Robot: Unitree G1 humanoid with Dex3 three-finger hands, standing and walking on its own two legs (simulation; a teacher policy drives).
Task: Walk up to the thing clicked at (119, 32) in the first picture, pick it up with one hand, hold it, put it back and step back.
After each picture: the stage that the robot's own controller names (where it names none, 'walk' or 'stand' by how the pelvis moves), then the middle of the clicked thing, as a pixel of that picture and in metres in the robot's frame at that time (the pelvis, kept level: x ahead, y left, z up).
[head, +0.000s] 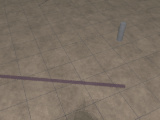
stand; (121, 31) +1.55 -0.49 -0.65
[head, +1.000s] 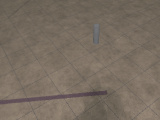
walk; (96, 34) +1.47 -0.06 -0.63
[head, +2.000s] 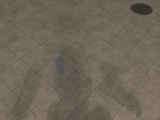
walk; (59, 64) +0.93 +0.25 -0.63
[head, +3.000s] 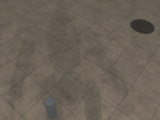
walk; (51, 109) +0.51 +0.21 -0.64
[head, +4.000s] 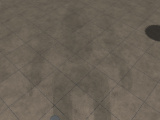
stand; out of the picture +0.38 +0.20 -0.65
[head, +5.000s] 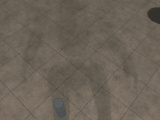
walk; (60, 108) +0.43 +0.16 -0.63
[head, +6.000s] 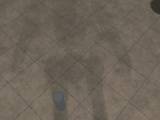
walk; (59, 102) +0.41 +0.15 -0.61
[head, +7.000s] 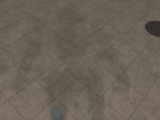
stand; (58, 119) +0.40 +0.16 -0.63
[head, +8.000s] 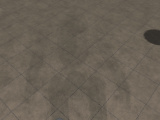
stand; out of the picture +0.39 +0.17 -0.66
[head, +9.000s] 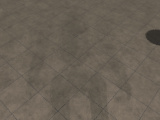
stand; out of the picture +0.37 +0.17 -0.66
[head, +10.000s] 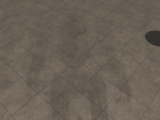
go down; out of the picture +0.37 +0.17 -0.66
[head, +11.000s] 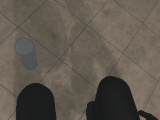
go down; (28, 56) +0.46 +0.17 -0.28
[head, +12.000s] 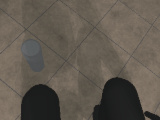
approach; (34, 58) +0.46 +0.17 -0.26
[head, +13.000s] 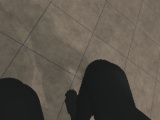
close in; out of the picture +0.45 +0.21 -0.17
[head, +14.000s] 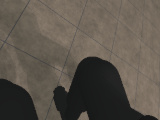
close; out of the picture +0.45 +0.22 -0.17
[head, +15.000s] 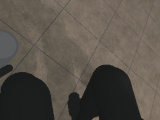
lift; out of the picture +0.38 +0.22 -0.14
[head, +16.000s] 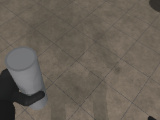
lift; (31, 83) +0.32 +0.17 +0.04
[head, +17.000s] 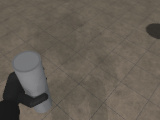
hold; (36, 86) +0.31 +0.16 +0.06
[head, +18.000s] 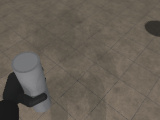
hold; (35, 86) +0.32 +0.17 +0.04
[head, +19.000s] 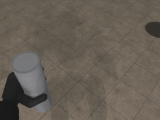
crouch; (35, 86) +0.31 +0.16 +0.05
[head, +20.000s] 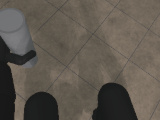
crouch; (21, 44) +0.45 +0.16 -0.04
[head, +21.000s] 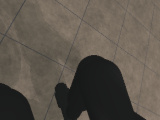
lower; out of the picture +0.47 +0.24 -0.17
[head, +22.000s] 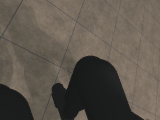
lower; out of the picture +0.48 +0.24 -0.17
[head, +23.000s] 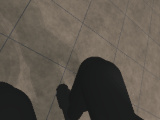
lower; out of the picture +0.47 +0.23 -0.17
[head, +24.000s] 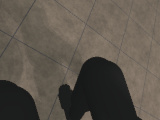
lower; out of the picture +0.46 +0.22 -0.16
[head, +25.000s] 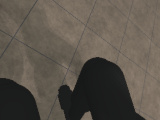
loosen; out of the picture +0.44 +0.22 -0.17
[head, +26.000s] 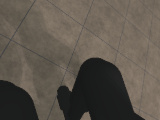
withdraw; out of the picture +0.45 +0.22 -0.18
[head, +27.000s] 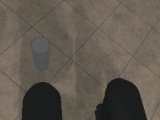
walk; (41, 56) +0.46 +0.16 -0.25
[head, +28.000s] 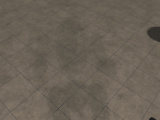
stand; out of the picture +0.37 +0.14 -0.59
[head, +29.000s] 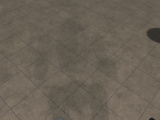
stand; out of the picture +0.39 +0.15 -0.60
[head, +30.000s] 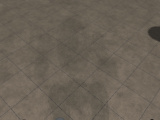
stand; out of the picture +0.38 +0.15 -0.60
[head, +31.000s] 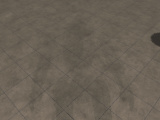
stand; out of the picture +0.40 +0.15 -0.65
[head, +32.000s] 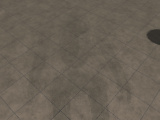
stand; out of the picture +0.37 +0.16 -0.66
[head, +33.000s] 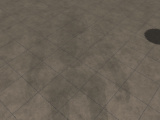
walk; out of the picture +0.36 +0.17 -0.66
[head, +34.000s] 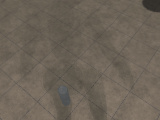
walk; (64, 96) +0.51 +0.16 -0.64
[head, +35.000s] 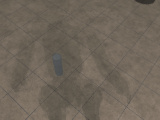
walk; (58, 65) +0.79 +0.18 -0.63
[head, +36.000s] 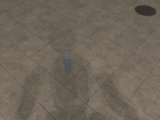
stand; (67, 63) +1.00 +0.17 -0.64
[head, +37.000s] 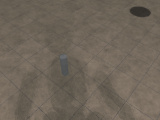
stand; (64, 65) +1.00 +0.18 -0.66
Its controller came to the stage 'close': yes
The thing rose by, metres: 0.69
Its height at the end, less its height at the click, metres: +0.00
